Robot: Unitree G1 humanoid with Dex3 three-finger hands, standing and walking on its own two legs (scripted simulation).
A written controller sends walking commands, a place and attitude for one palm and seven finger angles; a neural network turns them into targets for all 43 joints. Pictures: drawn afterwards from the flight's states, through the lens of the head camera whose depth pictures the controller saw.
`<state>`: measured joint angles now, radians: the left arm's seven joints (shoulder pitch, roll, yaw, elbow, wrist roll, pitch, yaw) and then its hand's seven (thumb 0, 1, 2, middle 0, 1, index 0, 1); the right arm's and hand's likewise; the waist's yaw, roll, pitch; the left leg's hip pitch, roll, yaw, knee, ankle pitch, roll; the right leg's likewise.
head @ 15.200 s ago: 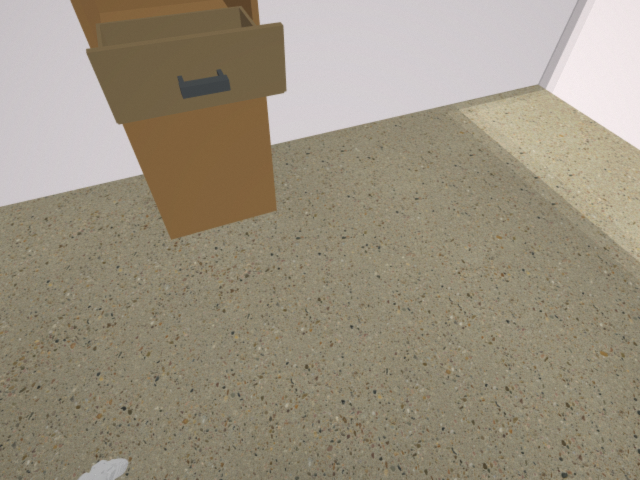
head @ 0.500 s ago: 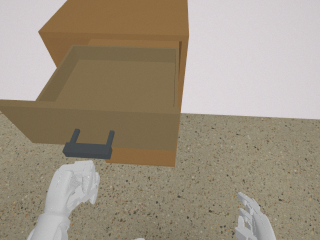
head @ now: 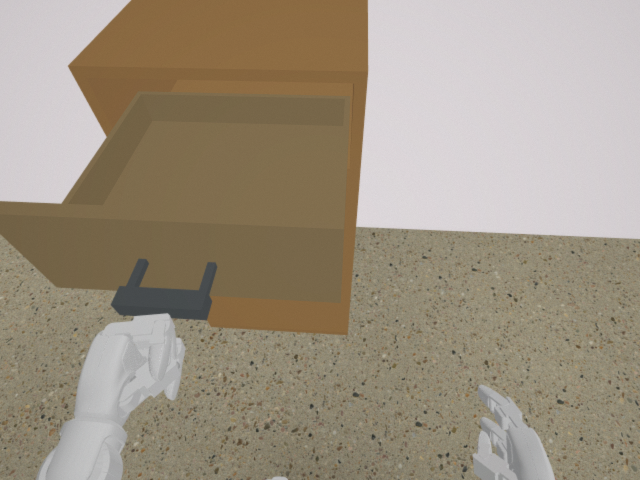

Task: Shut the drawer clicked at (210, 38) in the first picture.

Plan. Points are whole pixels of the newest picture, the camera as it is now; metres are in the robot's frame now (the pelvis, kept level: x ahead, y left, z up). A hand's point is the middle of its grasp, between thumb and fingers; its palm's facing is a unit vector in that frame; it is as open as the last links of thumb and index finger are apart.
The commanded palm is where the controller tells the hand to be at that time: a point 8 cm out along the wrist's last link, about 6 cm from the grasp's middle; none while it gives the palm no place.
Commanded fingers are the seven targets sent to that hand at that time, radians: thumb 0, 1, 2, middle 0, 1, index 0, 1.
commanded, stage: push the drawer shut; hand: left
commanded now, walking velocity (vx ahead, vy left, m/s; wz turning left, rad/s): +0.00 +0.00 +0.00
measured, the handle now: (169, 286) +0.33 +0.20 +0.08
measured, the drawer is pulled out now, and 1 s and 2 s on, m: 0.29 0.19 0.07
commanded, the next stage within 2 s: none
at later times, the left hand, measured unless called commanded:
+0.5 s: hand (182, 333) +0.27 +0.17 +0.07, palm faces -0.03 -1.00 -0.07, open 2.9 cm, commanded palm +0.27 +0.23 +0.08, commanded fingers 0.00 0.90 0.90 -1.40 -1.60 -1.40 -1.60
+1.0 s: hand (199, 276) +0.34 +0.17 +0.07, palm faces -0.04 -1.00 -0.05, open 2.9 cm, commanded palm +0.33 +0.22 +0.08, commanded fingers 0.00 0.90 0.90 -1.40 -1.60 -1.40 -1.60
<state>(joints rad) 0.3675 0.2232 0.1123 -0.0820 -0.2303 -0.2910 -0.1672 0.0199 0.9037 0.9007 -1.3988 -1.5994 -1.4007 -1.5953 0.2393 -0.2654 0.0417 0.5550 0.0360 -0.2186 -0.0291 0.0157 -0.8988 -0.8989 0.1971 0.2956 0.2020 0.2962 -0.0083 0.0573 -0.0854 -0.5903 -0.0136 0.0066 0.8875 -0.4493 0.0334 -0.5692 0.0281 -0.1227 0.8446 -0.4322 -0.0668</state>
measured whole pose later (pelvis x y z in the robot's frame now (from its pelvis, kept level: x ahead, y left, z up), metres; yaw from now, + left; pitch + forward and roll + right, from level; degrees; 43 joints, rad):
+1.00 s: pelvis -0.01 +0.01 +0.01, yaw -1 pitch +9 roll -1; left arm -0.24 0.25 0.15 0.49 -0.21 -0.31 -0.17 -0.04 0.76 0.90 -1.40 -1.60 -1.40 -1.60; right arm 0.27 -0.28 0.04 0.64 0.05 -0.15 -0.03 0.01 -0.90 -0.90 0.20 0.30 0.20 0.30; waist -0.03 0.03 -0.05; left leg -0.59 -0.03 0.03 0.82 -0.39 0.05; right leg -0.58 0.01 -0.10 0.79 -0.38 -0.05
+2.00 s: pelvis -0.02 +0.01 -0.01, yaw -2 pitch +16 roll -1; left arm -0.80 0.41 0.30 1.12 -0.13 -0.40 -0.19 -0.02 0.74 0.90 -1.40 -1.60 -1.40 -1.60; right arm 0.36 -0.29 0.05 0.67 0.02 -0.05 -0.01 0.01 -0.90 -0.90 0.20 0.30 0.20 0.30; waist -0.13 0.03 -0.07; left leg -0.77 -0.01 0.03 0.90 -0.41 0.05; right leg -0.76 0.03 -0.10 0.85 -0.38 -0.06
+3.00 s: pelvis -0.02 +0.03 -0.02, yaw -1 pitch +23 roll -4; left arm -1.14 0.54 0.33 1.35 -0.01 -0.37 -0.11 0.01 0.59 0.92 -1.40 -1.60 -1.40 -1.60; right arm 0.43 -0.29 0.07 0.69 -0.04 0.00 0.01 0.00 -0.90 -0.90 0.20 0.30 0.20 0.30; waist -0.23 0.04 -0.08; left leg -0.96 -0.01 0.00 0.99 -0.43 0.07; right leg -0.91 0.03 -0.13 0.89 -0.37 -0.04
